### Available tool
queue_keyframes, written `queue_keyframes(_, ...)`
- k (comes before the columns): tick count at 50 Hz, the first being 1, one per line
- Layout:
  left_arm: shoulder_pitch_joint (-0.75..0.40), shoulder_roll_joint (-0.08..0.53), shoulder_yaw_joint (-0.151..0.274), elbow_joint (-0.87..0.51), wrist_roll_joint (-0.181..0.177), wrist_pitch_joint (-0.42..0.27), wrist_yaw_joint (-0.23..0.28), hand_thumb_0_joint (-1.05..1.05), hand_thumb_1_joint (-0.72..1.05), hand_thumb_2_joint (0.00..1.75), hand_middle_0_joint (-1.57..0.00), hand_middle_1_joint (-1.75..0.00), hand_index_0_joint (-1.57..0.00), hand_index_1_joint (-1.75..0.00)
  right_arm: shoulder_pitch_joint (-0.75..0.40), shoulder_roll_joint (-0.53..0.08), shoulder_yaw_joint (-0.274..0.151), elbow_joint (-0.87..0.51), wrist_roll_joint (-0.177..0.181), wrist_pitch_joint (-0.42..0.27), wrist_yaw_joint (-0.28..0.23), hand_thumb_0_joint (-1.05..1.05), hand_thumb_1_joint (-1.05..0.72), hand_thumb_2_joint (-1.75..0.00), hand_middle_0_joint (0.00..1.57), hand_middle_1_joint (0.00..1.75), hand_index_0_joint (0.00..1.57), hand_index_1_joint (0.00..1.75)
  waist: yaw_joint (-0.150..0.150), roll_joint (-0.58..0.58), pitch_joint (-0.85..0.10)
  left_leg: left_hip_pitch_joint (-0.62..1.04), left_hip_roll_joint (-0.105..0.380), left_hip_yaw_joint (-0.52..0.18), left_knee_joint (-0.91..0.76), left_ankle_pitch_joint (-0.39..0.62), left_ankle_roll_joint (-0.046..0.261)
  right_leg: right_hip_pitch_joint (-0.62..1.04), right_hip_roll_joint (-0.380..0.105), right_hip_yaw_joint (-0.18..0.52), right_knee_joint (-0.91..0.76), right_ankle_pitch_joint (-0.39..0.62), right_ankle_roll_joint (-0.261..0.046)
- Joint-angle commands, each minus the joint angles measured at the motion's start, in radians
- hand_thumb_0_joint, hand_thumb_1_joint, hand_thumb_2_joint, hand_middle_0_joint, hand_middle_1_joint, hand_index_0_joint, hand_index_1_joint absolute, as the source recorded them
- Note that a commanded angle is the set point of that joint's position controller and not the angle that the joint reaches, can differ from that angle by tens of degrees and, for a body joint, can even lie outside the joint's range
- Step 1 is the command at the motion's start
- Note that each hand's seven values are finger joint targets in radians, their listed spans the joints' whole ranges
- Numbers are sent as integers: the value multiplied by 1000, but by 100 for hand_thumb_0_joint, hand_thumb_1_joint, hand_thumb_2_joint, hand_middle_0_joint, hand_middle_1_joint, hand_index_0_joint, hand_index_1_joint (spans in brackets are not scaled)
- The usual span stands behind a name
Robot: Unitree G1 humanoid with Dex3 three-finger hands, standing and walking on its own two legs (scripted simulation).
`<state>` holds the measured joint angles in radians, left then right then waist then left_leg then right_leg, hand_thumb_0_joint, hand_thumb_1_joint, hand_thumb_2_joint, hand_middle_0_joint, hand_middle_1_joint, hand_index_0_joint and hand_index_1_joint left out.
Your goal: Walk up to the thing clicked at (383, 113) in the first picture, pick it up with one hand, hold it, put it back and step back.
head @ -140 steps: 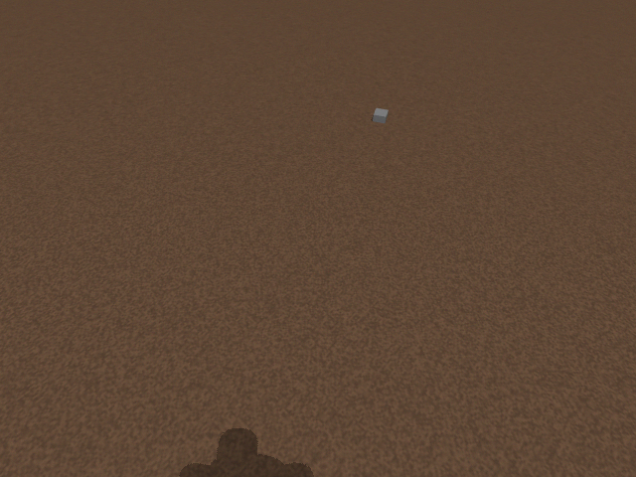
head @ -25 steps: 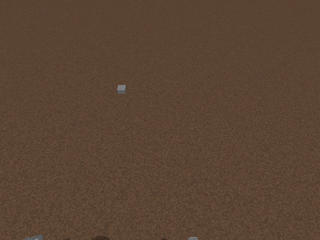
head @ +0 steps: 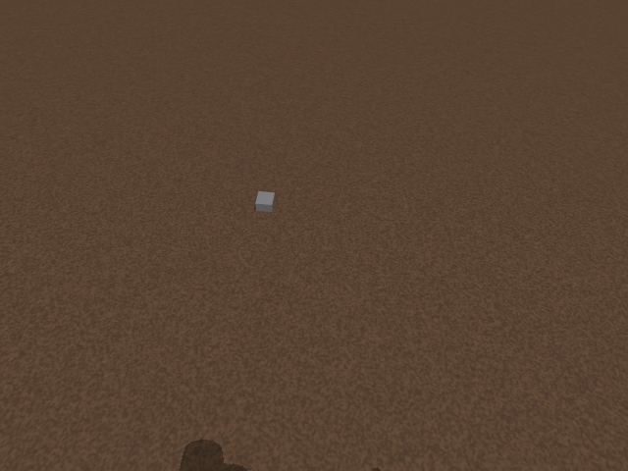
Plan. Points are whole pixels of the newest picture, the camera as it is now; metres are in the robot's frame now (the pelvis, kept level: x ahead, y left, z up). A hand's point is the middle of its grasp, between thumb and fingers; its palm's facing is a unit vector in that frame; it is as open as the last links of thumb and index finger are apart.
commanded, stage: walk up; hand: left
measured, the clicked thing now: (265, 201) +1.40 +0.26 -0.74
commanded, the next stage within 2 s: none
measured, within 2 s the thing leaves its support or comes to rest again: neither
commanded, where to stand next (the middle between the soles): +1.00 +0.04 m, yaw -1 degrees
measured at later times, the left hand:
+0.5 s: hand (146, 342) +0.36 +0.29 -0.13, palm faces -0.10 -0.93 -0.34, open 7.4 cm
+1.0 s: hand (165, 289) +0.47 +0.29 -0.13, palm faces +0.02 -0.93 -0.37, open 7.4 cm
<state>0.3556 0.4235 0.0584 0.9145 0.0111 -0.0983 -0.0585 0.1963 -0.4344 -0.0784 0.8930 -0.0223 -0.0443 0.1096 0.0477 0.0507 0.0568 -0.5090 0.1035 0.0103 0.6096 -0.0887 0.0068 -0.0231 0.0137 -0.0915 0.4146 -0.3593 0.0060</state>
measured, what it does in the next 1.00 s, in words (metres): walks ahead: left foot, then right foot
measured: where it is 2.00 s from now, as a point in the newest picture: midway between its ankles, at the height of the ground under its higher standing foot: (307, 317)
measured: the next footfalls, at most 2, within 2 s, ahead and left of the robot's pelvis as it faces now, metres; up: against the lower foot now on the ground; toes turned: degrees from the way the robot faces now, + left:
left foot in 0.04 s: +0.20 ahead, +0.13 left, +0.00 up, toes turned +5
right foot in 0.56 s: +0.45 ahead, -0.10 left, +0.00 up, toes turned -4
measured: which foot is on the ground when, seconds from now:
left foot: up 0.00-0.02, down 0.04-0.58, up 0.60-1.00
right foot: down 0.00-0.08, up 0.10-0.54, down 0.56-1.00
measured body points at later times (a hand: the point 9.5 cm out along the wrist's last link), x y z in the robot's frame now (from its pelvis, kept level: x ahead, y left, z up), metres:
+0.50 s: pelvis +0.25 +0.03 +0.01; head +0.27 +0.03 +0.45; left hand +0.37 +0.34 -0.10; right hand +0.24 -0.29 -0.11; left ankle +0.16 +0.13 -0.73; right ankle +0.41 -0.11 -0.70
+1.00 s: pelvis +0.44 +0.02 +0.01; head +0.46 +0.02 +0.45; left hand +0.47 +0.34 -0.10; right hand +0.54 -0.31 -0.10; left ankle +0.58 +0.17 -0.71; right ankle +0.41 -0.09 -0.73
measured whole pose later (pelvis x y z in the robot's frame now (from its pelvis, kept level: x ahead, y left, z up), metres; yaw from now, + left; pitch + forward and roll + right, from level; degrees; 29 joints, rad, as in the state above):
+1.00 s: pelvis +0.44 +0.02 +0.01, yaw +2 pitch -3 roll -2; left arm 0.33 0.41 0.06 0.88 0.01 -0.08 -0.05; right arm 0.26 -0.43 -0.08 0.90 -0.03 -0.04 0.09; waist 0.04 0.04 0.08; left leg -0.47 0.10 -0.01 0.62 -0.13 0.00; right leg -0.08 0.02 -0.11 0.43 -0.30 -0.02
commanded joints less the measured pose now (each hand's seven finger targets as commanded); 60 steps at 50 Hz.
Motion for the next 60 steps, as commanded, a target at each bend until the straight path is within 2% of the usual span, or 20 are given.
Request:
queue_keyframes(1,-85,288,78,-99,-2,-24,28,0,90,90,-20,-30,-20,-30,39,-179,-63,-59,2,-40,-15,0,-90,-90,20,30,20,30,-77,-68,-64,312,-27,33,-91,-22,49,-157,-264,134,19,309,-159)
queue_keyframes(2,-48,243,61,-100,-4,-18,31,0,90,90,-20,-30,-20,-30,154,-222,-79,-20,-13,-48,-25,0,-90,-90,20,30,20,30,-125,45,-140,501,-53,36,-99,-103,80,-222,-186,67,267,380,-129)
queue_keyframes(3,-6,173,34,-100,-8,-13,35,0,90,90,-20,-30,-20,-30,296,-285,-105,8,-32,-54,-43,0,-90,-90,20,30,20,30,-190,196,-208,677,68,-149,-142,-297,131,-405,-117,27,571,279,-88)
queue_keyframes(4,55,121,22,-110,-28,-8,33,0,90,90,-20,-30,-20,-30,268,-348,-114,-32,-19,-62,-54,0,-90,-90,20,30,20,30,-147,351,-219,790,297,-633,-289,-406,206,-667,48,45,768,-174,-48)
queue_keyframes(5,5,241,46,-82,-17,1,50,0,90,90,-20,-30,-20,-30,225,-340,-116,-41,18,-58,-52,0,-90,-90,20,30,20,30,-148,194,-197,741,336,-730,-350,-457,280,-694,-13,136,835,-169,-75)
queue_keyframes(10,14,211,32,-38,-32,13,21,0,90,90,-20,-30,-20,-30,94,-211,-51,-64,37,-70,-74,0,-90,-90,20,30,20,30,-49,54,-33,391,135,-171,-363,44,102,-510,-102,186,671,101,-35)
queue_keyframes(23,-264,139,29,-118,-8,31,-16,0,90,90,-20,-30,-20,-30,137,-217,-55,-86,21,-67,-81,0,-90,-90,20,30,20,30,-89,56,24,447,116,-13,-344,290,126,-407,-97,50,144,331,-36)
queue_keyframes(26,-208,151,43,-93,-9,28,-8,0,90,90,-20,-30,-20,-30,138,-224,-57,-96,16,-60,-90,0,-90,-90,20,30,20,30,-55,35,-17,432,154,-65,-263,209,147,-285,-94,72,150,265,-54)
queue_keyframes(28,-70,197,62,-50,-3,12,7,0,90,90,-20,-30,-20,-30,147,-189,-43,-107,11,-56,-89,0,-90,-90,20,30,20,30,15,-102,-119,377,69,5,44,244,119,-42,-56,56,58,211,-84)
queue_keyframes(29,29,250,85,-37,4,4,18,0,90,90,-20,-30,-20,-30,207,-142,-24,-107,11,-57,-84,0,-90,-90,20,30,20,30,45,-214,-212,255,1,48,279,110,92,139,-147,189,25,94,-106)
queue_keyframes(30,80,317,102,-43,7,-2,27,0,90,90,-20,-30,-20,-30,258,-98,-7,-118,19,-57,-79,0,-90,-90,20,30,20,30,43,-365,-240,21,-122,59,472,-368,58,287,-394,577,-40,80,-193)
queue_keyframes(31,58,328,101,-37,-12,5,30,0,90,90,-20,-30,-20,-30,225,-201,-28,-92,21,-48,-91,0,-90,-90,20,30,20,30,54,-301,-183,-110,-126,-5,552,-451,56,284,-456,759,-113,73,-270)
queue_keyframes(38,-105,202,54,-91,-22,-16,39,0,90,90,-20,-30,-20,-30,204,-146,-29,-38,18,-17,-66,0,-90,-90,20,30,20,30,-55,-161,-9,50,-54,-79,449,-168,27,-158,-227,204,-156,381,-175)
queue_keyframes(44,-88,235,70,-124,1,-19,27,0,90,90,-20,-30,-20,-30,54,-151,-43,-81,0,-9,-37,0,-90,-90,20,30,20,30,-21,-172,54,-21,12,-38,153,-76,-22,-192,-250,181,-249,-8,-203)
queue_keyframes(49,-25,248,68,-108,-4,-12,23,0,90,90,-20,-30,-20,-30,-28,-132,-41,-96,-6,-35,-35,0,-90,-90,20,30,20,30,9,-160,9,123,-3,7,-39,-14,4,-162,-262,158,-123,178,-197)
queue_keyframes(53,-15,222,47,-124,-2,0,27,0,90,90,-20,-30,-20,-30,135,-193,-63,-36,-9,-50,-52,0,-90,-90,20,30,20,30,-86,-6,-73,445,-70,52,-117,-144,55,-268,-193,92,179,289,-153)
queue_keyframes(54,24,168,29,-130,-9,2,28,0,90,90,-20,-30,-20,-30,247,-253,-83,-19,-25,-56,-62,0,-90,-90,20,30,20,30,-141,159,-149,594,49,-122,-210,-292,110,-380,-114,29,462,274,-112)
queue_keyframes(55,69,108,18,-132,-23,7,27,0,90,90,-20,-30,-20,-30,265,-328,-99,-49,-25,-60,-71,0,-90,-90,20,30,20,30,-128,300,-177,745,291,-575,-301,-405,206,-654,35,21,671,-159,-50)
queue_keyframes(56,31,223,46,-102,-11,19,45,0,90,90,-20,-30,-20,-30,248,-326,-103,-54,10,-55,-70,0,-90,-90,20,30,20,30,-142,152,-149,659,343,-651,-345,-452,271,-649,-23,119,743,-199,-65)
queue_keyframes(60,55,211,36,-59,-21,22,30,0,90,90,-20,-30,-20,-30,118,-219,-54,-89,24,-55,-84,0,-90,-90,20,30,20,30,-68,72,-13,409,182,-218,-346,-72,173,-536,-91,186,672,-5,-49)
